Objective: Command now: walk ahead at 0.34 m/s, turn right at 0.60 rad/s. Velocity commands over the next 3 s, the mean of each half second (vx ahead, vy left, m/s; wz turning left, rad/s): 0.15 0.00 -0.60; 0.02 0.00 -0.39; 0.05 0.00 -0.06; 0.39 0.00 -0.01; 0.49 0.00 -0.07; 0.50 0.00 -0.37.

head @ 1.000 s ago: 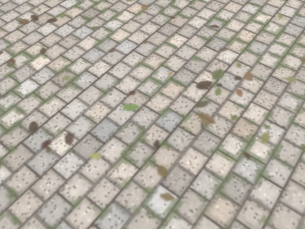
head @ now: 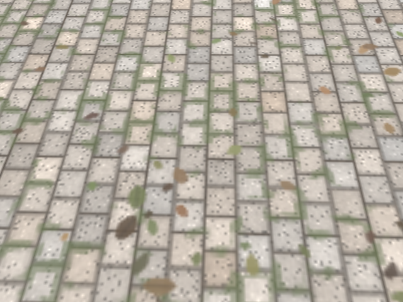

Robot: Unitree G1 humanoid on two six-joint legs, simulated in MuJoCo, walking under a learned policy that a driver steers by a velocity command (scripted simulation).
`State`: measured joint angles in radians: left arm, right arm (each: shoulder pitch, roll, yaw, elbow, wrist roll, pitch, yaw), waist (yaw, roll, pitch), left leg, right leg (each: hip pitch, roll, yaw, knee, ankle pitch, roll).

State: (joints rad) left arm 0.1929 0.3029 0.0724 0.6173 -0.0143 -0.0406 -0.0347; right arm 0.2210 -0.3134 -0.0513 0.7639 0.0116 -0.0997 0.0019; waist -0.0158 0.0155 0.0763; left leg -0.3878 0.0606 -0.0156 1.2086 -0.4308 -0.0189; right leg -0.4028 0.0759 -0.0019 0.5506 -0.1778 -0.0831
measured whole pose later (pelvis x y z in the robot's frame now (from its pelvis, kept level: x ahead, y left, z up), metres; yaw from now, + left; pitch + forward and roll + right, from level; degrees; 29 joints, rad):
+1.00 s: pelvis +0.17 -0.02 +0.01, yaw -29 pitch +1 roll +1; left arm 0.16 0.24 0.03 0.68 0.02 0.01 0.01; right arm 0.16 -0.31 -0.07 0.78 0.00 0.04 -0.02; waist -0.01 0.05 0.03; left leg -0.42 0.05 0.00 0.86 -0.38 -0.08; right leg -0.24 0.03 0.02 0.47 -0.24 -0.05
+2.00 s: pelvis +0.36 -0.11 -0.01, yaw -28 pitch +2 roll +0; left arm -0.07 0.24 0.03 0.74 -0.02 -0.09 -0.05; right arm 0.51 -0.25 -0.04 0.97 0.02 -0.06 -0.02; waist -0.09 0.00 0.04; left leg 0.20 0.03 -0.01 0.19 -0.42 -0.01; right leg -0.57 0.00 -0.04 0.54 -0.03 -0.06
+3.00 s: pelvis +0.83 -0.37 +0.01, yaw -44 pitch +1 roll +2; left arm 0.03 0.25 0.04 0.76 -0.01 -0.04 -0.04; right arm 0.36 -0.27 -0.07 0.94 0.02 -0.08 0.00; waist -0.09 -0.03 0.04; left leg 0.06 0.01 0.21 0.22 -0.30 -0.02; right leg -0.59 -0.09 0.01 0.61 -0.07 -0.04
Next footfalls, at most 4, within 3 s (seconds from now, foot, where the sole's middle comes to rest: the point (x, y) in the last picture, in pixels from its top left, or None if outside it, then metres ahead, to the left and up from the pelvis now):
0.32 left None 0.32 0.10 -0.77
0.76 right None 0.16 -0.12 -0.77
1.10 left None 0.27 0.09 -0.77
2.02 right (309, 278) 0.49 -0.30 -0.77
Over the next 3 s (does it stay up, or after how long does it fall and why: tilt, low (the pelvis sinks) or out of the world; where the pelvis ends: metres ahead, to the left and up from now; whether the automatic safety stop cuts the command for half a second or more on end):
stays up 0.83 -0.37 0.01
